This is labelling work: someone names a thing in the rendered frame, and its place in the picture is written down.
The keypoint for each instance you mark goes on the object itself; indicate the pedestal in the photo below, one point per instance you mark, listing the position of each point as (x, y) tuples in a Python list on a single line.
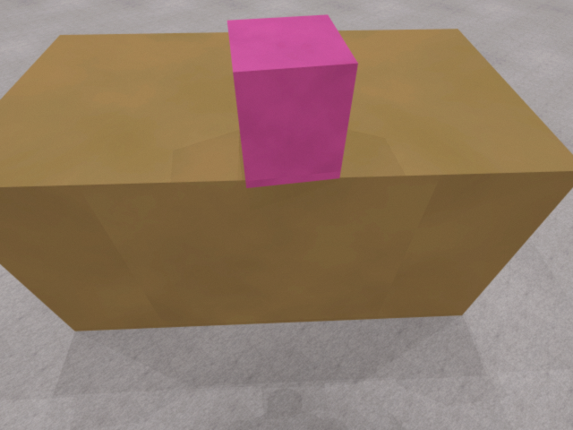
[(123, 202)]

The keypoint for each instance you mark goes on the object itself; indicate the carton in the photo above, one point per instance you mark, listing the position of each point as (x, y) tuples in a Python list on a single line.
[(294, 84)]

